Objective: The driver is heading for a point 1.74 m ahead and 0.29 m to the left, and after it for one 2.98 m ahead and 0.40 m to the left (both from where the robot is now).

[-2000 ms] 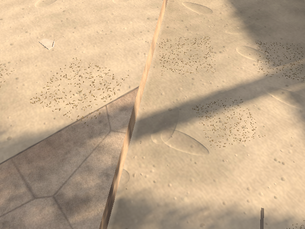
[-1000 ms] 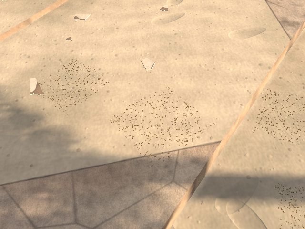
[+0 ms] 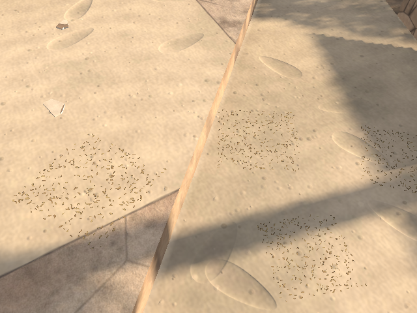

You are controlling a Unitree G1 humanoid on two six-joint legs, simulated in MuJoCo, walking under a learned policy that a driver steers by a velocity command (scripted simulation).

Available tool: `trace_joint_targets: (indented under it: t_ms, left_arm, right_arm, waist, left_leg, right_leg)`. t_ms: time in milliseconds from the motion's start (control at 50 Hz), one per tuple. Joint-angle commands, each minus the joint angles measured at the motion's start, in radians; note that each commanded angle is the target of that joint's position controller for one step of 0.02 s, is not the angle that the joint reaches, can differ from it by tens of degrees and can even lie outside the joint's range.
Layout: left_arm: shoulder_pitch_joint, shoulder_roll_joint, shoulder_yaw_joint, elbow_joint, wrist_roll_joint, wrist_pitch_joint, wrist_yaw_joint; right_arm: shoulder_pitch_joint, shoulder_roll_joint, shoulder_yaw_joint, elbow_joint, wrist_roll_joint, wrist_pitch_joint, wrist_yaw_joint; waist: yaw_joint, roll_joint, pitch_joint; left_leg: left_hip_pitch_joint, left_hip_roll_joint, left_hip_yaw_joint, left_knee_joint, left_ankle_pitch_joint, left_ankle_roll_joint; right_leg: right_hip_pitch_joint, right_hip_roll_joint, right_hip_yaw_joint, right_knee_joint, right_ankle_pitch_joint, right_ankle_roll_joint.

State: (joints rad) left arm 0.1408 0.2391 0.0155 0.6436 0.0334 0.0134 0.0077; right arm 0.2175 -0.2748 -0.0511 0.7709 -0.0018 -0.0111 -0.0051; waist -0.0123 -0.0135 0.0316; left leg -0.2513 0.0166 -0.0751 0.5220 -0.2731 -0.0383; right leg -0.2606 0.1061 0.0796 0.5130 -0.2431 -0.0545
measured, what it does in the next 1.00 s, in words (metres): steps on the spot: left foot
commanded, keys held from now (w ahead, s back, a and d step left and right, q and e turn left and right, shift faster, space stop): q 0.54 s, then no key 0.02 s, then e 0.02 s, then w+e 0.42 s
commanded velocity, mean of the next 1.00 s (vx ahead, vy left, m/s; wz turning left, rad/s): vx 0.11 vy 0.00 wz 0.21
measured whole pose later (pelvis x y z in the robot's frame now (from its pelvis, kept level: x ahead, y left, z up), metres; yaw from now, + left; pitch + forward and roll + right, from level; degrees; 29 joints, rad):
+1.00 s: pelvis +0.07 +0.05 +0.01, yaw +13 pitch +2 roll +1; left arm 0.18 0.29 0.06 0.65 -0.03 -0.02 -0.03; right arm 0.30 -0.32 -0.07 0.77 0.01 -0.05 0.01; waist -0.07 -0.01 0.01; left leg -0.04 0.00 0.07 0.29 -0.28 0.01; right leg -0.44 -0.06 -0.01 0.64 -0.25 -0.01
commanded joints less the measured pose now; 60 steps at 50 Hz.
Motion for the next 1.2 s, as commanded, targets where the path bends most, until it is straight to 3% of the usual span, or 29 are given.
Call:
trace_joint_targets:
  t_ms: [20,60,120,180,200,220,260,320,380,420,440,460,480,500,560,600,640,720,860,960,1020,1060,1080,1100,1120,1140,1160,1180,1200]
  left_arm:
    - [0.002,0.152,0.062,-0.072,-0.008,-0.002,0.022]
    - [0.017,0.142,0.068,-0.080,-0.009,0.006,0.025]
    - [0.031,0.138,0.081,-0.087,-0.014,0.005,0.020]
    - [0.042,0.177,0.098,-0.087,-0.016,0.001,0.016]
    - [0.039,0.169,0.095,-0.096,-0.015,-0.006,0.020]
    - [0.041,0.166,0.090,-0.098,-0.012,-0.016,0.023]
    - [-0.006,0.187,0.097,-0.095,-0.024,-0.025,0.024]
    - [-0.026,0.211,0.107,-0.083,-0.023,-0.009,0.023]
    - [0.002,0.228,0.111,-0.063,-0.039,0.006,0.020]
    - [0.020,0.205,0.104,-0.044,-0.062,0.003,0.016]
    - [0.064,0.176,0.097,-0.031,-0.046,-0.005,0.011]
    - [0.055,0.114,0.072,-0.074,0.017,-0.008,0.005]
    - [-0.047,0.159,0.084,-0.094,-0.006,-0.011,0.016]
    - [-0.052,0.183,0.092,-0.089,-0.031,-0.005,0.021]
    - [-0.021,0.190,0.101,-0.053,-0.021,0.005,0.036]
    - [0.029,0.165,0.093,-0.022,-0.031,0.005,0.025]
    - [0.014,0.130,0.078,-0.012,-0.038,-0.001,0.014]
    - [-0.068,0.145,0.070,-0.043,-0.055,-0.026,-0.001]
    - [-0.048,0.122,0.061,-0.050,-0.061,-0.056,-0.015]
    - [-0.068,0.115,0.052,-0.087,-0.064,-0.057,-0.036]
    - [-0.023,0.123,0.055,-0.096,-0.062,-0.053,-0.043]
    - [0.160,0.184,0.091,-0.051,-0.061,-0.049,-0.033]
    - [0.330,0.273,0.125,-0.023,-0.064,-0.045,-0.022]
    - [0.357,0.388,0.137,-0.040,-0.059,-0.055,-0.023]
    - [0.337,0.284,0.109,-0.056,-0.053,-0.070,-0.028]
    - [0.288,0.241,0.094,-0.063,-0.044,-0.080,-0.030]
    - [0.237,0.218,0.086,-0.075,-0.044,-0.081,-0.030]
    - [0.187,0.203,0.079,-0.086,-0.044,-0.078,-0.028]
    - [0.157,0.200,0.074,-0.093,-0.037,-0.077,-0.024]
  right_arm:
    - [-0.091,-0.168,-0.037,-0.093,0.005,-0.024,-0.003]
    - [-0.080,-0.176,-0.042,-0.102,0.013,-0.024,-0.008]
    - [-0.067,-0.167,-0.045,-0.120,0.022,-0.008,-0.018]
    - [-0.027,-0.141,-0.041,-0.133,0.019,0.009,-0.018]
    - [-0.040,-0.159,-0.048,-0.140,0.016,0.015,-0.014]
    - [-0.054,-0.178,-0.059,-0.146,0.020,0.023,-0.012]
    - [-0.056,-0.145,-0.055,-0.145,0.029,0.042,-0.007]
    - [-0.079,-0.102,-0.033,-0.162,0.029,0.045,0.008]
    - [-0.054,-0.127,-0.038,-0.172,0.035,0.045,0.027]
    - [0.011,-0.148,-0.052,-0.155,0.024,0.048,0.023]
    - [0.034,-0.212,-0.072,-0.165,0.019,0.049,0.011]
    - [0.048,-0.336,-0.093,-0.201,0.007,0.045,-0.006]
    - [0.071,-0.305,-0.083,-0.209,-0.036,0.022,0.007]
    - [0.030,-0.284,-0.076,-0.201,-0.036,0.003,0.013]
    - [-0.080,-0.214,-0.054,-0.203,0.012,0.003,-0.003]
    - [-0.076,-0.152,-0.029,-0.196,0.001,0.005,-0.016]
    - [-0.028,-0.109,-0.012,-0.167,-0.004,0.000,-0.022]
    - [0.030,-0.186,-0.031,-0.132,-0.025,-0.016,-0.017]
    - [0.058,-0.193,-0.047,-0.081,-0.005,-0.055,-0.001]
    - [0.055,-0.208,-0.062,-0.061,0.010,-0.058,0.012]
    - [0.034,-0.222,-0.070,-0.056,0.027,-0.051,0.014]
    - [0.032,-0.190,-0.059,-0.059,0.027,-0.052,0.005]
    - [0.020,-0.137,-0.037,-0.088,0.001,-0.057,0.000]
    - [0.030,-0.065,-0.012,-0.158,-0.025,-0.083,0.002]
    - [-0.004,-0.158,-0.029,-0.138,0.010,-0.105,0.012]
    - [-0.029,-0.194,-0.038,-0.147,0.032,-0.119,0.022]
    - [-0.028,-0.186,-0.035,-0.137,0.018,-0.122,0.019]
    - [-0.035,-0.182,-0.036,-0.135,-0.007,-0.122,0.015]
    - [-0.027,-0.177,-0.038,-0.134,-0.016,-0.116,0.016]
  waist:
    - [0.050,0.172,-0.047]
    - [0.043,0.156,-0.059]
    - [0.030,0.057,-0.068]
    - [0.007,-0.139,-0.075]
    - [0.022,-0.157,-0.081]
    - [0.028,-0.106,-0.076]
    - [0.008,-0.040,-0.050]
    - [0.027,-0.090,-0.070]
    - [0.027,-0.120,-0.122]
    - [-0.007,-0.096,-0.132]
    - [-0.002,0.029,-0.120]
    - [0.026,0.324,-0.116]
    - [-0.066,0.209,-0.183]
    - [-0.035,0.133,-0.135]
    - [0.021,0.103,-0.090]
    - [0.031,0.118,-0.151]
    - [0.001,0.137,-0.142]
    - [-0.059,0.165,-0.018]
    - [-0.074,0.115,0.035]
    - [-0.072,0.109,0.027]
    - [-0.023,0.091,0.004]
    - [0.068,0.059,-0.098]
    - [0.139,-0.095,-0.179]
    - [0.098,-0.355,-0.226]
    - [0.135,-0.201,-0.222]
    - [0.109,-0.154,-0.133]
    - [0.077,-0.059,-0.082]
    - [0.051,-0.024,-0.045]
    - [0.024,-0.044,-0.034]
  left_leg:
    - [-0.073,0.123,-0.197,-0.139,0.176,0.108]
    - [-0.071,0.112,-0.214,-0.110,0.177,0.107]
    - [-0.117,0.049,-0.177,-0.014,0.130,0.082]
    - [-0.215,-0.030,-0.031,0.234,-0.090,0.015]
    - [-0.252,-0.011,-0.009,0.401,-0.271,-0.001]
    - [-0.293,0.008,-0.015,0.546,-0.341,-0.015]
    - [-0.318,0.051,-0.012,0.548,-0.286,-0.032]
    - [-0.203,0.043,0.071,0.374,-0.197,-0.039]
    - [-0.103,0.007,0.127,0.177,-0.104,-0.021]
    - [0.042,-0.039,0.150,-0.043,0.082,0.027]
    - [0.172,0.035,0.002,-0.115,0.316,0.078]
    - [0.306,0.332,-0.410,-0.112,0.755,0.244]
    - [0.217,0.399,-0.483,-0.141,0.713,0.399]
    - [0.183,0.338,-0.393,-0.154,0.597,0.369]
    - [0.134,0.217,-0.269,-0.159,0.469,0.261]
    - [0.148,0.188,-0.201,-0.177,0.412,0.255]
    - [0.173,0.160,-0.182,-0.243,0.071,0.237]
    - [0.194,0.222,-0.254,-0.337,-0.131,0.249]
    - [0.241,0.267,-0.176,-0.388,-0.089,0.254]
    - [0.219,0.267,-0.065,-0.357,0.023,0.237]
    - [0.178,0.263,0.003,-0.271,0.111,0.201]
    - [0.061,0.186,0.123,-0.002,0.350,0.144]
    - [-0.134,0.104,0.215,0.343,0.246,0.069]
    - [-0.528,-0.080,0.142,0.662,-0.299,0.001]
    - [-0.635,-0.019,-0.010,0.790,-0.280,0.016]
    - [-0.667,0.024,-0.009,0.775,-0.177,0.043]
    - [-0.624,0.062,-0.004,0.716,-0.091,0.047]
    - [-0.578,0.082,-0.005,0.636,-0.028,0.037]
    - [-0.515,0.092,-0.004,0.599,0.013,0.028]
  right_leg:
    - [0.090,-0.071,0.011,-0.002,0.042,0.015]
    - [0.093,-0.081,0.003,-0.002,0.068,0.003]
    - [0.117,-0.129,0.035,-0.054,0.095,-0.029]
    - [0.164,-0.364,0.243,-0.170,0.244,-0.175]
    - [0.164,-0.446,0.300,-0.178,0.353,-0.238]
    - [0.163,-0.490,0.311,-0.182,0.449,-0.276]
    - [0.153,-0.444,0.194,-0.181,0.452,-0.237]
    - [0.131,-0.359,0.021,-0.162,0.496,-0.192]
    - [0.176,-0.370,-0.029,-0.104,0.512,-0.171]
    - [0.119,-0.332,-0.098,0.005,0.378,-0.089]
    - [-0.029,-0.272,-0.173,0.161,0.168,0.003]
    - [-0.337,-0.136,-0.209,0.474,-0.422,0.123]
    - [-0.373,-0.094,-0.033,0.655,-0.480,0.135]
    - [-0.389,-0.116,-0.006,0.707,-0.397,0.129]
    - [-0.365,-0.133,0.007,0.658,-0.187,0.139]
    - [-0.295,-0.134,-0.016,0.631,-0.095,0.154]
    - [-0.278,-0.154,-0.040,0.474,-0.026,0.154]
    - [-0.321,-0.165,-0.038,0.292,-0.023,0.124]
    - [-0.367,-0.182,-0.029,0.201,-0.017,0.077]
    - [-0.291,-0.182,-0.079,0.132,-0.005,0.048]
    - [-0.172,-0.156,-0.125,0.063,0.024,0.007]
    - [0.125,-0.080,-0.162,0.015,0.025,-0.041]
    - [0.357,-0.215,0.068,-0.052,0.008,-0.108]
    - [0.557,-0.423,0.612,-0.204,-0.144,-0.282]
    - [0.556,-0.443,0.645,-0.264,-0.253,-0.291]
    - [0.480,-0.424,0.544,-0.267,-0.207,-0.263]
    - [0.384,-0.382,0.446,-0.263,-0.109,-0.236]
    - [0.300,-0.347,0.383,-0.277,0.002,-0.222]
    - [0.232,-0.317,0.335,-0.298,0.088,-0.213]
Keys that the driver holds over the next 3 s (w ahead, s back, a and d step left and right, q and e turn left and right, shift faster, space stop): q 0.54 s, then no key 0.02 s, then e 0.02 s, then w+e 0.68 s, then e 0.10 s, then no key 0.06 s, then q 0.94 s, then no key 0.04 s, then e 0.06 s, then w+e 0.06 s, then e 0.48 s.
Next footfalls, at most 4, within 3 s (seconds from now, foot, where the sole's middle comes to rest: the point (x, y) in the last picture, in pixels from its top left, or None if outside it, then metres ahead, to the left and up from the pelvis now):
0.44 left None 0.00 0.16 -0.77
1.06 right None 0.21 -0.06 -0.77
1.52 left None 0.47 0.12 -0.77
1.96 right None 0.46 -0.14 -0.77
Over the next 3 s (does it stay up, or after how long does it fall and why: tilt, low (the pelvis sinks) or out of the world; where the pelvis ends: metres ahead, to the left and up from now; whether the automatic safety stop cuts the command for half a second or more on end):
stays up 0.39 -0.05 0.00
